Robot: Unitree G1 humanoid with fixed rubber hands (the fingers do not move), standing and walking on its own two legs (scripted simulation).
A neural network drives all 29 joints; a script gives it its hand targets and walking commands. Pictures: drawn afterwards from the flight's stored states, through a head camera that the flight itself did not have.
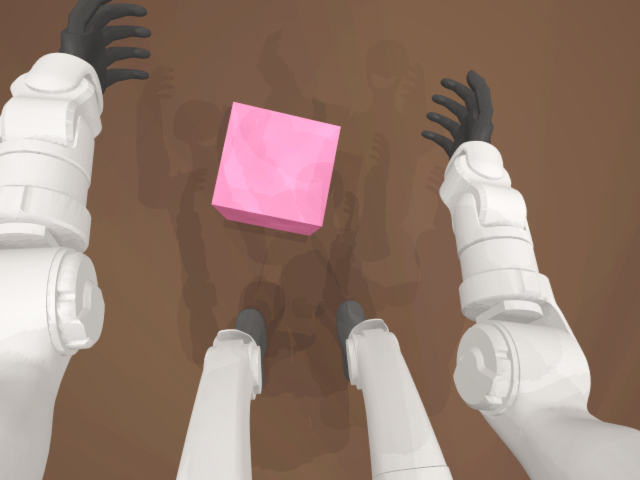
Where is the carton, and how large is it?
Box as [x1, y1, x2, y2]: [212, 102, 340, 235]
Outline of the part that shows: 233,102 212,199 212,204 227,219 309,235 320,227 322,223 340,127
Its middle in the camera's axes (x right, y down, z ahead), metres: -0.10 -0.13 +0.86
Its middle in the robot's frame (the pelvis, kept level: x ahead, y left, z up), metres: +0.54 +0.01 -0.53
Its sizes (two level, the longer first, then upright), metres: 0.210 0.200 0.250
